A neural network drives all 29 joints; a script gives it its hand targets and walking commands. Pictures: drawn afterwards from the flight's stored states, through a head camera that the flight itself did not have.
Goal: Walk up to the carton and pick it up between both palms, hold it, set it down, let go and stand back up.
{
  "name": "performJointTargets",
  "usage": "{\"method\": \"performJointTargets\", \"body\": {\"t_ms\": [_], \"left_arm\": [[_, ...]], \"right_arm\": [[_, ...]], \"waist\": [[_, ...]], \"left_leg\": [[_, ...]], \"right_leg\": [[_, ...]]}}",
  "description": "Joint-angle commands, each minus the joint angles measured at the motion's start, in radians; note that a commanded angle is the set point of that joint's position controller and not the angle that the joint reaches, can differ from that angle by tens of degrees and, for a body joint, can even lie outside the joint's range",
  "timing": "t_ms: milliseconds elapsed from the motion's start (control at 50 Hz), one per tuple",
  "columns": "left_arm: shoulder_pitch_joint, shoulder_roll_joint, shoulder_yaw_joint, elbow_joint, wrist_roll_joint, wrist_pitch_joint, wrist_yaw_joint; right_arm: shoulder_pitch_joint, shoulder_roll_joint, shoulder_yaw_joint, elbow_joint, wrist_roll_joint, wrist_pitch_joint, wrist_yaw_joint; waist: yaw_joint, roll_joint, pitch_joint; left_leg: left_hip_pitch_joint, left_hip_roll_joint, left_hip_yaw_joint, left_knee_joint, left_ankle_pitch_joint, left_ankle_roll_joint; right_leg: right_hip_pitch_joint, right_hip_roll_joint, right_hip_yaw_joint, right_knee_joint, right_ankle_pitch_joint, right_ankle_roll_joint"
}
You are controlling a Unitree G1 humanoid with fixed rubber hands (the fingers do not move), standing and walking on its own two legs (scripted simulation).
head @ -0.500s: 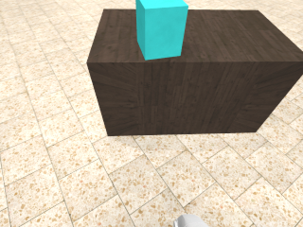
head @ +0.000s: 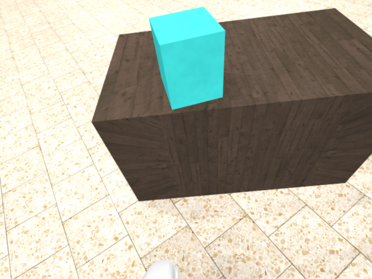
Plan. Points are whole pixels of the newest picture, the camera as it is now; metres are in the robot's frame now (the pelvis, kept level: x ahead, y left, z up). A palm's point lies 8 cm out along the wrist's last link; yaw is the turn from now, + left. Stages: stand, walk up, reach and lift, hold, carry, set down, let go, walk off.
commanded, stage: walk up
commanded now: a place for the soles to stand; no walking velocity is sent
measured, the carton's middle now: (187, 59) +0.81 +0.02 +0.04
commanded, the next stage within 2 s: none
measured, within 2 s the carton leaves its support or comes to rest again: neither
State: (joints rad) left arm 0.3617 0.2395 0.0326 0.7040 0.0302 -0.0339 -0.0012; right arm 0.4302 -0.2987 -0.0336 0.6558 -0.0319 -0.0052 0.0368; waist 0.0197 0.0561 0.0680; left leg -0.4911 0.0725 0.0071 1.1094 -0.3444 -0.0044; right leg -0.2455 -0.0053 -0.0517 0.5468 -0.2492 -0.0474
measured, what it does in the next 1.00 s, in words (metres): walks ahead: left foot, then right foot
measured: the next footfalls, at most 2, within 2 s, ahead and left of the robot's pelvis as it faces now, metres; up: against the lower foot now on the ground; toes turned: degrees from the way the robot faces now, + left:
left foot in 0.22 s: +0.23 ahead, +0.16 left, +0.00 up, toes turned +5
right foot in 0.66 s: +0.40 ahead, -0.12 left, +0.00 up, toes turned +7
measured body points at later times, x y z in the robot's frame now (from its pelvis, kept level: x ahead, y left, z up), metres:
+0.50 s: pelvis +0.19 +0.03 +0.00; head +0.21 +0.06 +0.45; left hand +0.27 +0.29 -0.13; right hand +0.22 -0.24 -0.10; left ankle +0.19 +0.16 -0.73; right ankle +0.26 -0.12 -0.68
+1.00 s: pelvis +0.31 -0.02 -0.01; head +0.33 -0.03 +0.44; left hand +0.37 +0.25 -0.12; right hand +0.41 -0.27 -0.13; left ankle +0.33 +0.12 -0.73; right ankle +0.36 -0.12 -0.73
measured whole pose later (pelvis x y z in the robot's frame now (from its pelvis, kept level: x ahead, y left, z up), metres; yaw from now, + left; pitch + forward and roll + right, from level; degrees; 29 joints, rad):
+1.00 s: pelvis +0.31 -0.02 -0.01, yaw +3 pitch -2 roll +0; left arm 0.31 0.26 0.01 0.68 0.01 0.02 0.01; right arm 0.34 -0.27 -0.01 0.64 -0.02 0.03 -0.01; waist 0.03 0.03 0.09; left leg -0.32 0.03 0.01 0.67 -0.32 -0.02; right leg -0.35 -0.02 -0.08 0.65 -0.26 -0.04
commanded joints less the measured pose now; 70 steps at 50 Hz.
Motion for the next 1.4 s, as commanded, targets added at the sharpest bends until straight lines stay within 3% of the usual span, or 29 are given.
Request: {"method": "performJointTargets", "body": {"t_ms": [0,120,180,200,220,240,260,280,340,460,540,600,620,640,660,680,720,760,800,860,920,960,980,1000,1020,1040,1100,1200,1380], "left_arm": [[0.016,0.171,0.049,-0.042,-0.002,-0.040,0.001],[0.072,0.220,0.061,-0.016,0.005,-0.033,-0.017],[0.074,0.185,0.038,-0.023,0.008,-0.020,-0.021],[0.111,0.122,0.011,-0.030,0.009,-0.017,-0.023],[0.164,0.062,-0.017,-0.059,0.014,-0.011,-0.029],[0.145,0.155,0.023,-0.071,0.016,0.019,-0.020],[0.080,0.204,0.034,-0.077,0.030,0.036,-0.018],[0.054,0.188,0.034,-0.081,0.017,0.036,-0.022],[0.120,0.149,0.030,-0.061,0.005,0.025,-0.035],[-0.023,0.090,0.011,-0.104,0.011,0.022,-0.053],[-0.076,0.080,0.018,-0.116,0.012,0.012,-0.050],[0.027,0.110,0.036,-0.086,0.017,-0.004,-0.031],[0.083,0.151,0.048,-0.069,0.018,-0.008,-0.021],[0.143,0.213,0.065,-0.071,0.030,-0.011,-0.011],[0.126,0.277,0.073,-0.101,0.017,0.000,0.002],[0.119,0.281,0.084,-0.089,-0.017,0.017,0.013],[0.034,0.209,0.051,-0.093,-0.019,0.026,0.020],[-0.043,0.178,0.037,-0.104,-0.010,0.022,0.018],[-0.073,0.161,0.026,-0.103,-0.012,0.016,0.015],[-0.069,0.160,0.020,-0.102,-0.018,0.015,0.016],[-0.075,0.193,0.023,-0.107,-0.019,0.032,0.016],[-0.115,0.200,0.012,-0.117,-0.035,0.040,0.010],[-0.099,0.188,0.004,-0.118,-0.046,0.040,0.004],[-0.064,0.151,-0.009,-0.126,-0.058,0.036,-0.002],[0.003,0.114,-0.018,-0.107,-0.065,0.042,-0.002],[-0.013,0.128,-0.010,-0.084,-0.043,0.050,0.000],[-0.055,0.175,0.003,-0.080,-0.036,0.035,-0.005],[-0.057,0.166,-0.006,-0.071,-0.034,0.016,-0.004],[-0.071,0.167,-0.009,-0.064,-0.035,0.018,-0.005]], "right_arm": [[0.049,-0.055,-0.029,-0.064,-0.004,-0.016,0.009],[-0.057,-0.044,-0.045,-0.108,-0.013,-0.039,0.002],[0.093,-0.082,-0.069,-0.079,-0.017,-0.059,-0.023],[0.191,-0.126,-0.083,-0.064,-0.024,-0.066,-0.035],[0.241,-0.222,-0.095,-0.079,-0.046,-0.069,-0.047],[0.237,-0.247,-0.113,-0.061,-0.011,-0.047,-0.056],[0.192,-0.204,-0.092,-0.070,0.004,-0.042,-0.063],[0.150,-0.182,-0.078,-0.077,0.002,-0.041,-0.064],[0.046,-0.147,-0.056,-0.079,-0.008,-0.052,-0.055],[0.097,-0.150,-0.048,-0.037,-0.002,-0.072,-0.045],[0.083,-0.174,-0.052,-0.041,-0.004,-0.060,-0.039],[0.052,-0.160,-0.041,-0.058,0.001,-0.045,-0.040],[0.084,-0.126,-0.025,-0.063,0.000,-0.042,-0.038],[0.138,-0.057,0.002,-0.076,-0.002,-0.039,-0.035],[0.216,-0.025,0.011,-0.095,0.010,-0.018,-0.044],[0.177,-0.088,-0.014,-0.081,-0.003,0.015,-0.059],[0.093,-0.097,-0.023,-0.089,0.001,0.026,-0.055],[0.116,-0.079,-0.025,-0.067,0.008,0.018,-0.049],[0.136,-0.061,-0.018,-0.048,0.004,0.014,-0.045],[0.066,-0.042,-0.006,-0.058,0.008,0.017,-0.048],[0.022,-0.051,-0.010,-0.057,0.009,0.023,-0.052],[0.004,-0.068,-0.016,-0.061,0.008,0.013,-0.053],[-0.017,-0.088,-0.018,-0.068,0.006,0.007,-0.053],[-0.031,-0.123,-0.024,-0.072,0.001,0.002,-0.055],[-0.118,-0.181,-0.033,-0.073,0.035,0.005,-0.049],[-0.150,-0.159,-0.030,-0.061,0.055,0.006,-0.042],[-0.134,-0.100,-0.003,-0.052,0.049,-0.003,-0.034],[-0.131,-0.108,-0.001,-0.040,0.042,-0.011,-0.029],[-0.142,-0.117,0.001,-0.035,0.041,-0.011,-0.031]], "waist": [[-0.001,-0.203,0.061],[0.036,-0.173,0.014],[-0.055,-0.066,-0.025],[-0.101,0.064,-0.087],[-0.109,0.237,-0.132],[-0.113,0.157,-0.081],[-0.102,0.053,0.008],[-0.096,0.033,0.073],[-0.035,0.072,0.060],[-0.068,0.110,0.030],[-0.073,0.118,0.015],[-0.005,0.023,-0.026],[0.022,-0.055,-0.060],[0.055,-0.233,-0.142],[0.031,-0.308,-0.150],[0.056,-0.245,-0.132],[0.035,-0.177,0.000],[-0.012,-0.196,0.016],[-0.029,-0.206,-0.028],[-0.014,-0.231,-0.056],[-0.015,-0.212,-0.094],[-0.046,-0.170,-0.092],[-0.048,-0.135,-0.096],[-0.037,-0.054,-0.108],[0.028,0.013,-0.082],[0.026,0.011,-0.054],[-0.004,0.008,-0.014],[-0.011,-0.002,-0.070],[-0.014,-0.045,-0.078]], "left_leg": [[-0.050,0.041,-0.001,-0.205,0.074,-0.022],[0.106,-0.006,0.047,-0.476,0.173,0.017],[0.376,-0.056,0.060,-0.562,0.151,0.048],[0.511,0.031,-0.076,-0.617,0.055,0.083],[0.603,0.316,-0.537,-0.762,-0.166,0.169],[0.539,0.407,-0.739,-0.863,-0.321,0.281],[0.447,0.381,-0.678,-0.881,-0.347,0.271],[0.381,0.321,-0.531,-0.863,-0.202,0.249],[0.261,0.181,-0.261,-0.850,0.025,0.192],[0.316,0.169,-0.158,-0.801,0.301,0.244],[0.258,0.156,-0.117,-0.739,0.325,0.211],[0.143,0.117,-0.091,-0.572,0.293,0.136],[0.100,0.071,-0.063,-0.452,0.241,0.100],[0.025,-0.003,0.015,-0.205,0.029,0.047],[-0.044,-0.095,0.038,-0.007,-0.301,-0.007],[-0.055,-0.055,-0.016,0.114,-0.317,-0.005],[-0.068,-0.035,-0.067,0.126,-0.208,-0.003],[0.022,-0.013,-0.056,-0.005,-0.123,-0.010],[0.103,-0.024,-0.028,-0.096,-0.100,-0.026],[0.144,-0.023,-0.009,-0.272,-0.101,-0.041],[0.241,-0.040,0.019,-0.414,0.007,-0.028],[0.359,-0.039,0.005,-0.585,0.172,0.002],[0.397,-0.004,-0.055,-0.623,0.211,0.028],[0.415,0.095,-0.178,-0.645,0.210,0.068],[0.193,0.158,-0.243,-0.702,0.087,0.114],[0.061,0.129,-0.212,-0.731,-0.046,0.111],[0.119,0.052,-0.135,-0.697,0.024,0.051],[0.200,0.052,-0.132,-0.672,0.146,0.053],[0.200,0.040,-0.123,-0.668,0.168,0.046]], "right_leg": [[-0.058,-0.216,0.209,-0.319,-0.089,-0.200],[-0.012,-0.225,0.179,-0.224,-0.074,-0.174],[-0.117,-0.181,0.120,0.009,-0.036,-0.108],[-0.191,-0.107,0.034,0.261,-0.030,-0.062],[-0.357,0.004,-0.041,0.558,-0.279,0.019],[-0.435,0.003,0.029,0.666,-0.365,0.031],[-0.460,-0.047,0.083,0.736,-0.277,0.039],[-0.461,-0.052,0.093,0.743,-0.218,0.040],[-0.327,-0.081,0.088,0.605,-0.103,0.054],[-0.309,-0.088,0.024,0.311,-0.036,0.083],[-0.161,-0.053,-0.014,0.140,0.064,0.059],[0.102,-0.016,-0.027,0.003,0.209,0.021],[0.201,-0.025,-0.002,-0.024,0.201,-0.002],[0.301,-0.216,0.224,-0.080,0.169,-0.060],[0.282,-0.413,0.517,-0.185,0.148,-0.179],[0.187,-0.462,0.590,-0.234,-0.041,-0.256],[0.038,-0.346,0.396,-0.243,0.026,-0.204],[-0.063,-0.261,0.239,-0.239,0.130,-0.158],[-0.079,-0.232,0.180,-0.194,0.234,-0.158],[-0.057,-0.234,0.166,-0.139,0.350,-0.170],[-0.075,-0.240,0.180,-0.096,0.316,-0.151],[-0.161,-0.228,0.174,-0.065,0.209,-0.100],[-0.208,-0.219,0.174,-0.069,0.119,-0.060],[-0.250,-0.180,0.148,-0.043,-0.006,-0.015],[-0.082,-0.079,0.064,-0.039,-0.124,0.024],[0.043,-0.074,0.073,-0.032,-0.112,0.032],[-0.015,-0.108,0.112,-0.092,-0.031,0.020],[-0.012,-0.113,0.101,-0.107,0.025,0.014],[0.008,-0.122,0.091,-0.116,0.054,0.007]]}}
